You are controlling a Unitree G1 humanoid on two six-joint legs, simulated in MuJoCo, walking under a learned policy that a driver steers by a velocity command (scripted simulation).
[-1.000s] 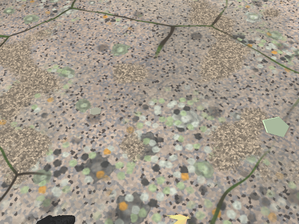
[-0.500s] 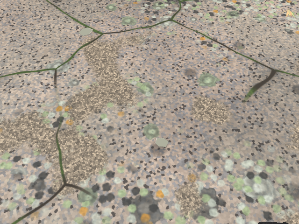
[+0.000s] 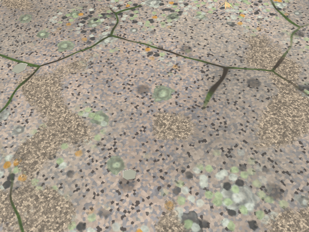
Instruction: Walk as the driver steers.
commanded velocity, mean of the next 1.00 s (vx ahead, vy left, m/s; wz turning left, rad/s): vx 0.01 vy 0.00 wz -0.58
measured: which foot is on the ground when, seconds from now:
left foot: down 0.00-0.04, up 0.06-0.48, down 0.50-0.92, up 0.94-1.00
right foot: up 0.00-0.00, down 0.02-0.50, up 0.52-0.90, down 0.92-1.00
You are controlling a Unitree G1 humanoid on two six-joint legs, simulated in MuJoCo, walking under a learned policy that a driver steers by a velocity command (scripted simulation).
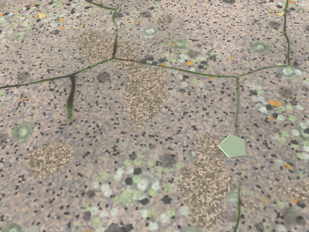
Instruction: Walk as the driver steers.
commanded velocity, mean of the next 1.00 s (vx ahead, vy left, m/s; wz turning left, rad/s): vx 0.00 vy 0.00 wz -0.60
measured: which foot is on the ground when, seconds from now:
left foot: up 0.00-0.40, down 0.42-0.84, up 0.86-1.00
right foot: down 0.00-0.42, up 0.44-0.82, down 0.84-1.00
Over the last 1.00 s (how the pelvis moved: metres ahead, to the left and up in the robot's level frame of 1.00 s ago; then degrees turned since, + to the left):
0.02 -0.03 -0.01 -36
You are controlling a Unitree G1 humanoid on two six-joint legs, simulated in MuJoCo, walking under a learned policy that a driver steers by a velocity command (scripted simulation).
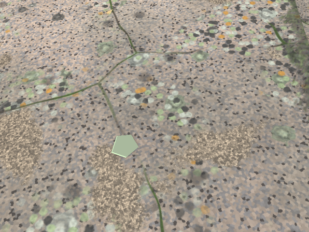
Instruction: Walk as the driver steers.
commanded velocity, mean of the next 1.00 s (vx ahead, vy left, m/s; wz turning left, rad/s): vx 0.34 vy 0.00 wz -0.05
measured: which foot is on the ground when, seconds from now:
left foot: up 0.00-0.28, down 0.30-0.74, up 0.76-1.00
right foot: down 0.00-0.30, up 0.32-0.72, down 0.74-1.00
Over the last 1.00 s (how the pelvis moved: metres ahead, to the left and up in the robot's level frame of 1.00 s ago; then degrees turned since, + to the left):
-0.01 -0.03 0.01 -35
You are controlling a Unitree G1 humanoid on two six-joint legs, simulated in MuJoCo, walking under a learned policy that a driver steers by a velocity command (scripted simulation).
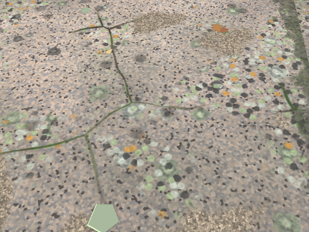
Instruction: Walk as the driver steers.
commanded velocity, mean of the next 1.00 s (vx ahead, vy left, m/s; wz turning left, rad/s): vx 0.41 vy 0.00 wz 0.42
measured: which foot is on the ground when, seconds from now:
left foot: up 0.00-0.22, down 0.24-0.74, up 0.76-1.00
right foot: down 0.00-0.26, up 0.28-0.70, down 0.72-1.00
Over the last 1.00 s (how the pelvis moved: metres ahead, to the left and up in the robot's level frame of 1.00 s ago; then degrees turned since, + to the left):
0.32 -0.07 0.00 2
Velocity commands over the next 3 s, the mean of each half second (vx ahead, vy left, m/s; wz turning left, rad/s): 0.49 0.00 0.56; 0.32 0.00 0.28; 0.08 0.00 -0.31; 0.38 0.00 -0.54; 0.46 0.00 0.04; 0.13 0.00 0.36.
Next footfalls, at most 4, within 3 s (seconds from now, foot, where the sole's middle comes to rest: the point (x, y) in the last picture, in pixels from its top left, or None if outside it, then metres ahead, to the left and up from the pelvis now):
0.24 left None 0.30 0.15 -0.78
0.72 right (163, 200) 0.62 0.03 -0.78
1.08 left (109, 220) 0.52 0.26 -0.78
1.74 left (109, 188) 0.67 0.28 -0.78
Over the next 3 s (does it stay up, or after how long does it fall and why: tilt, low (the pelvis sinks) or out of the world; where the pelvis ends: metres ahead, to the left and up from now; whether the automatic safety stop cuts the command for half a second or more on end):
stays up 1.10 0.09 -0.01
